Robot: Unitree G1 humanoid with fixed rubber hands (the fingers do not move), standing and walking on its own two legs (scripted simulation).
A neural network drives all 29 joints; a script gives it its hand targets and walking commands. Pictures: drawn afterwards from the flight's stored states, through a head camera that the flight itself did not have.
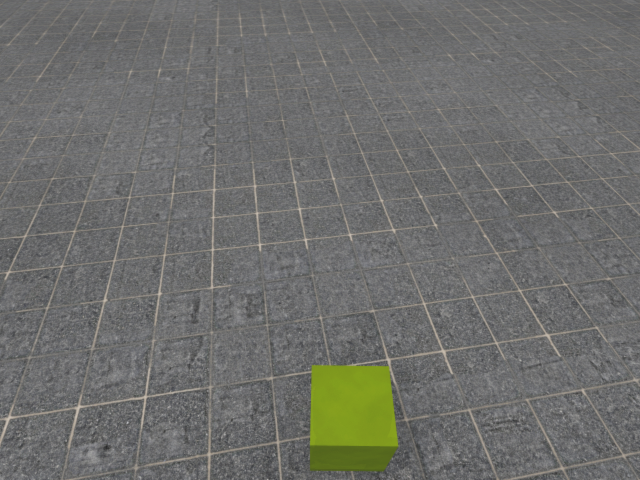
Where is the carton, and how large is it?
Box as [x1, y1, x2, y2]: [310, 365, 397, 470]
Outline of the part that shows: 312,365 310,470 383,470 397,447 388,366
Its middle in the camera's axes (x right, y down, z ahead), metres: +0.08 +0.49 +1.08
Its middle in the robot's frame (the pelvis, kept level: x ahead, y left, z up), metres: +0.42 -0.08 -0.66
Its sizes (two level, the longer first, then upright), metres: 0.210 0.200 0.250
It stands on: the floor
